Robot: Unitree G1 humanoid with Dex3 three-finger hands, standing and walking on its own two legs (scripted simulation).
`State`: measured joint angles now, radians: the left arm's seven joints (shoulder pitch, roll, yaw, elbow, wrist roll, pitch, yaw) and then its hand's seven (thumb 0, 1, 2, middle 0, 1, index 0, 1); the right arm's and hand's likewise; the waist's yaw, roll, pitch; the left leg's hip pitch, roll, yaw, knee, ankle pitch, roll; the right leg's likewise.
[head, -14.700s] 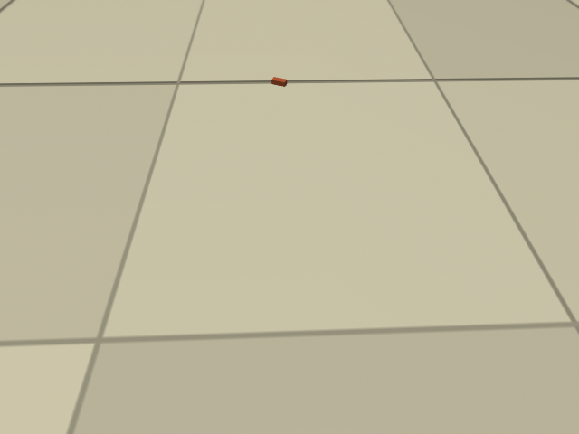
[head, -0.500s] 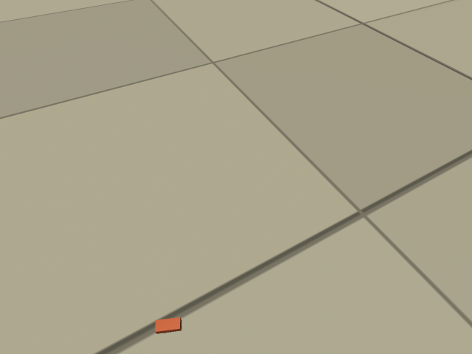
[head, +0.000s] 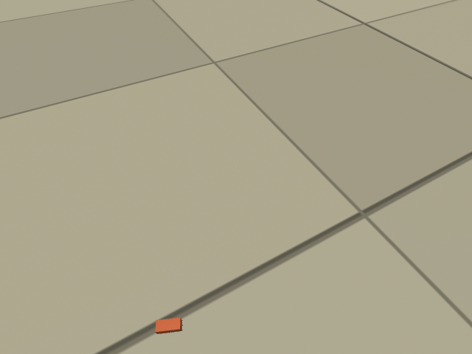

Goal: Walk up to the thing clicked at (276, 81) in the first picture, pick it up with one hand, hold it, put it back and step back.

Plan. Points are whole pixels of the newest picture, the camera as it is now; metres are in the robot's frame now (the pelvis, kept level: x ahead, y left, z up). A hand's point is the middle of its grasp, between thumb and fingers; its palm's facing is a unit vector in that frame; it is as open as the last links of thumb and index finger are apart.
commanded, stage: rise first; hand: left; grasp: from above
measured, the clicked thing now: (168, 325) +0.36 +0.26 -0.77
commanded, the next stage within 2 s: none
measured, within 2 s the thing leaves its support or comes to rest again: neither
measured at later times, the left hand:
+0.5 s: hand out of the picture +0.12 +0.27 -0.23, palm faces -0.12 -0.89 -0.43, open 12.4 cm
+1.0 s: hand out of the picture +0.15 +0.30 -0.36, palm faces -0.39 -0.65 -0.65, open 12.5 cm
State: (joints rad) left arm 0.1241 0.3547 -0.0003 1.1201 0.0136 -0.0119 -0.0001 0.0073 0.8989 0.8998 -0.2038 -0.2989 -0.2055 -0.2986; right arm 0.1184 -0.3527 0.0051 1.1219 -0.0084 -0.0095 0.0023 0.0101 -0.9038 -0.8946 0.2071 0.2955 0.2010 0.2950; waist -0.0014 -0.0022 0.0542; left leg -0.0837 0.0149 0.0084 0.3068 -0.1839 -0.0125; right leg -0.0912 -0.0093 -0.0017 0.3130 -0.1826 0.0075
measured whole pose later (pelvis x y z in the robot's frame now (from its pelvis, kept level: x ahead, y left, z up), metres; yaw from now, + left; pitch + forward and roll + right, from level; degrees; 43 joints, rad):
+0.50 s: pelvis -0.02 +0.01 -0.07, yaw +0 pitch +14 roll -1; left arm 0.10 0.32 0.16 0.78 0.24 0.08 0.01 0.00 -0.22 0.77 -0.31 -0.81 -0.31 -0.81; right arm 0.23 -0.25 -0.04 0.63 0.01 -0.09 -0.01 0.01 -0.89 -0.89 0.21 0.30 0.20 0.29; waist -0.02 -0.01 -0.08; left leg -0.78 0.02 -0.01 1.00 -0.47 0.00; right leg -0.77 -0.01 -0.01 0.98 -0.45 0.01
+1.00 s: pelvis -0.05 +0.00 -0.21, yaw +0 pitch +30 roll -2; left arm 0.03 0.44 0.14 0.63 0.55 -0.04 0.05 0.00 -0.27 0.73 -0.38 -0.75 -0.38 -0.76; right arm 0.08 -0.28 -0.04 0.57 0.00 -0.19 0.02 0.01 -0.92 -0.90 0.21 0.30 0.20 0.30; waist -0.02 -0.01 -0.19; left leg -1.50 0.01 -0.04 1.64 -0.67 -0.01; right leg -1.47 -0.02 -0.03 1.61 -0.66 0.01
